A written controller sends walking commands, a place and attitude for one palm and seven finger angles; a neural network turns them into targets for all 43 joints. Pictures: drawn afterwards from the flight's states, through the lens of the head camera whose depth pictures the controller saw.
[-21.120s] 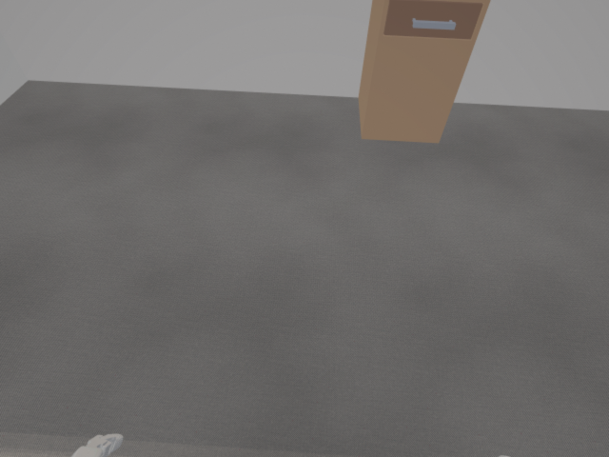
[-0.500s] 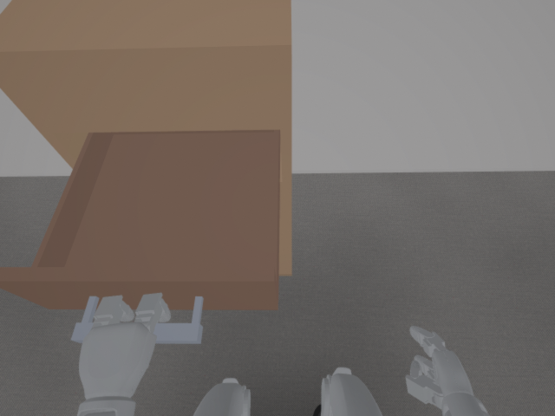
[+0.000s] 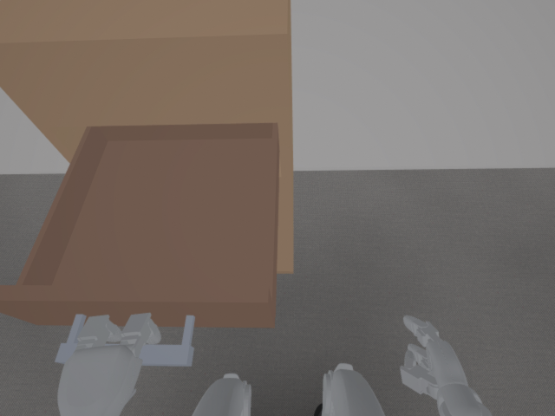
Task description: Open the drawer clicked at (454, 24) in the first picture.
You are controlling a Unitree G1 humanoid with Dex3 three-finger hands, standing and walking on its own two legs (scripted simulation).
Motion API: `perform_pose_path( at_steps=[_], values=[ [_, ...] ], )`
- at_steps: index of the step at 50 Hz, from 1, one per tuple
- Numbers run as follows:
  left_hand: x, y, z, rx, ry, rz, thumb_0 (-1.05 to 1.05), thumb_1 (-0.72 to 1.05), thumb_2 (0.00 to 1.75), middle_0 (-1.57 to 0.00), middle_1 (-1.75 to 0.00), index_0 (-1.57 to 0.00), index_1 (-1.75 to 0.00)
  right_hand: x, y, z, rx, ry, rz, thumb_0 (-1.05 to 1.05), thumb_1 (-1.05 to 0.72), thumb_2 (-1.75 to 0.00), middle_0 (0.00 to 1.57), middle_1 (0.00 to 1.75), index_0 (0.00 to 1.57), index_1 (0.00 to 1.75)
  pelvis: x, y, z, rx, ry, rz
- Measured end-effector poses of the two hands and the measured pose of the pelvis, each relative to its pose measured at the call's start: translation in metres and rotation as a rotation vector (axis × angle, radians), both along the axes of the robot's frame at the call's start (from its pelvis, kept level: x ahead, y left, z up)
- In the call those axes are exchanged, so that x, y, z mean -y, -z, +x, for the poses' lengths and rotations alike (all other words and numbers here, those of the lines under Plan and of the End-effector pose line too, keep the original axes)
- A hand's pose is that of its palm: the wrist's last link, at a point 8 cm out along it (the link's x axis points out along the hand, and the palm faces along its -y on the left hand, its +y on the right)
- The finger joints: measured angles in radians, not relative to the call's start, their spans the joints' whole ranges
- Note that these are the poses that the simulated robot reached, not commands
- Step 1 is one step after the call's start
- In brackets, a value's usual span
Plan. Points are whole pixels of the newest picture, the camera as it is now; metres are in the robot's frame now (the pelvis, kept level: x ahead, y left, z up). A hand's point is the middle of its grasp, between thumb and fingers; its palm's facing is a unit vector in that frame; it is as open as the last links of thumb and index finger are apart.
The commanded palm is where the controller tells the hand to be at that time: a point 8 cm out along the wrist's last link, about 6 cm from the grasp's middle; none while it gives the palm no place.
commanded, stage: pull the drawer open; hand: left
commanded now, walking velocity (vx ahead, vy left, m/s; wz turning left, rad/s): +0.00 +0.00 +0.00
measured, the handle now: (130, 338) +0.23 +0.22 -0.02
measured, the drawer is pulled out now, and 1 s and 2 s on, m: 0.30 0.30 0.30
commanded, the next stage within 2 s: open the thumb to release the handle in 0.20 s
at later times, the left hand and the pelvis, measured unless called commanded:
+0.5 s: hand (111, 381) +0.17 +0.24 -0.04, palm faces -0.08 -0.07 -0.99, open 6.4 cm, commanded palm +0.15 +0.23 +0.01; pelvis +0.00 +0.00 -0.01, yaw +1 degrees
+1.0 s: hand (114, 383) +0.17 +0.24 -0.04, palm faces -0.07 -0.09 -0.99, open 13.6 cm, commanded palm +0.16 +0.23 +0.01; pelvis -0.01 +0.00 +0.00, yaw +1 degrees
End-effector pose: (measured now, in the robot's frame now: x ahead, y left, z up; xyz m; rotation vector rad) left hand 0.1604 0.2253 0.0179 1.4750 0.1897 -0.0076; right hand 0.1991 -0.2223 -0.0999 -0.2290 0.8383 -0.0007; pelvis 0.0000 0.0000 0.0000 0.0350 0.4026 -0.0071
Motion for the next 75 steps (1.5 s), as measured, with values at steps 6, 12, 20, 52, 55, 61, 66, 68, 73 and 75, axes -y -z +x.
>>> perform_pose_path(
  at_steps=[6, 12, 20, 52, 55, 61, 66, 68, 73, 75],
  values=[
    [0.0, -0.002, -0.003, -0.013, 0.01, -0.002, 0.03, 0.68, 0.73, -0.29, -1.35, -0.42, -1.35, -0.003, 0.001, 0.005, 0.007, 0.003, 0.012, 0.01, -0.91, -0.9, 0.2, 0.3, 0.2, 0.3, -0.001, 0.001, 0.002, -0.008, 0.005, 0.002],
    [-0.001, -0.002, -0.004, -0.016, 0.015, -0.006, 0.03, 0.69, 0.73, -0.28, -1.35, -0.41, -1.34, -0.006, 0.003, 0.009, 0.005, -0.006, 0.015, 0.01, -0.91, -0.9, 0.2, 0.3, 0.2, 0.3, -0.002, 0.002, 0.004, -0.016, 0.006, 0.003],
    [-0.005, 0.0, -0.004, 0.02, 0.026, 0.021, 0.01, 0.67, 0.76, -0.31, -1.34, -0.41, -1.34, -0.008, 0.013, 0.011, -0.011, -0.036, -0.004, 0.01, -0.91, -0.9, 0.2, 0.3, 0.2, 0.3, -0.004, 0.007, 0.003, -0.028, -0.01, 0.001],
    [-0.012, 0.0, -0.006, 0.046, -0.045, 0.017, 0.0, -0.47, 0.32, -0.3, -1.2, -0.32, -1.2, 0.0, 0.003, -0.02, -0.025, -0.004, -0.036, 0.01, -0.91, -0.9, 0.2, 0.3, 0.2, 0.3, -0.004, 0.0, -0.015, 0.019, -0.027, -0.015],
    [-0.012, 0.001, -0.004, 0.051, -0.042, 0.019, 0.0, -0.48, 0.31, -0.3, -1.2, -0.32, -1.2, -0.001, 0.003, -0.021, -0.027, -0.006, -0.038, 0.01, -0.91, -0.9, 0.2, 0.3, 0.2, 0.3, -0.004, 0.0, -0.016, 0.019, -0.029, -0.016],
    [-0.013, 0.002, 0.0, 0.061, -0.044, 0.026, 0.0, -0.49, 0.31, -0.31, -1.2, -0.33, -1.21, -0.002, 0.005, -0.024, -0.035, -0.003, -0.038, 0.01, -0.91, -0.9, 0.2, 0.3, 0.2, 0.3, -0.005, 0.0, -0.018, 0.02, -0.032, -0.018],
    [-0.012, 0.0, 0.0, 0.048, -0.052, 0.024, 0.0, -0.49, 0.31, -0.31, -1.2, -0.34, -1.21, -0.003, 0.003, -0.026, -0.043, 0.003, -0.037, 0.01, -0.91, -0.9, 0.2, 0.3, 0.2, 0.3, -0.006, -0.003, -0.018, 0.027, -0.031, -0.018],
    [-0.011, -0.002, 0.0, 0.045, -0.055, 0.019, 0.0, -0.49, 0.31, -0.32, -1.2, -0.35, -1.21, -0.003, 0.0, -0.027, -0.042, 0.008, -0.036, 0.01, -0.91, -0.9, 0.2, 0.3, 0.2, 0.3, -0.006, -0.006, -0.017, 0.032, -0.03, -0.018],
    [-0.009, -0.011, 0.001, 0.047, -0.052, 0.012, 0.0, -0.49, 0.31, -0.32, -1.2, -0.36, -1.21, -0.002, -0.008, -0.028, -0.036, 0.016, -0.036, 0.01, -0.91, -0.9, 0.2, 0.3, 0.2, 0.3, -0.006, -0.012, -0.015, 0.046, -0.028, -0.019],
    [-0.009, -0.014, 0.001, 0.045, -0.05, 0.012, 0.0, -0.49, 0.31, -0.32, -1.2, -0.37, -1.21, -0.002, -0.011, -0.028, -0.033, 0.016, -0.037, 0.01, -0.91, -0.9, 0.2, 0.3, 0.2, 0.3, -0.006, -0.014, -0.014, 0.051, -0.028, -0.019]
  ],
)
